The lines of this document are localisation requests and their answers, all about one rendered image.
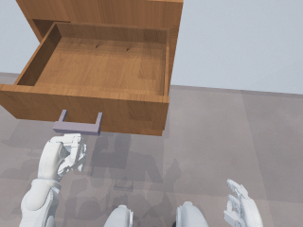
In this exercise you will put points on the right robot thigh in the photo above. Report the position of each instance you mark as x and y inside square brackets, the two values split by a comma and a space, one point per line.
[189, 216]

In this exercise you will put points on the robot right shin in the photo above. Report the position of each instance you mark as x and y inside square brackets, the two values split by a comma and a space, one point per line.
[188, 203]

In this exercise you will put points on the cabinet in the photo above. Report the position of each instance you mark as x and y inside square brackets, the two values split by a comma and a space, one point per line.
[160, 14]

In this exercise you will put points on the robot left hand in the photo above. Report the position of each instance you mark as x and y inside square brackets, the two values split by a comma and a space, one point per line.
[69, 148]

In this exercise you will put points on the handle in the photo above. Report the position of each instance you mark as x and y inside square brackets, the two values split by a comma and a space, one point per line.
[75, 128]

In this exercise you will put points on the drawer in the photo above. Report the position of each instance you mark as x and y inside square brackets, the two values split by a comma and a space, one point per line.
[86, 69]

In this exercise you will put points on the robot right hand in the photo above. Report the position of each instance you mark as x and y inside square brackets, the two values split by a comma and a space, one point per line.
[247, 213]

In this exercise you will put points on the left robot forearm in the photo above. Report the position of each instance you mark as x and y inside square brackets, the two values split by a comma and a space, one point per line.
[40, 203]

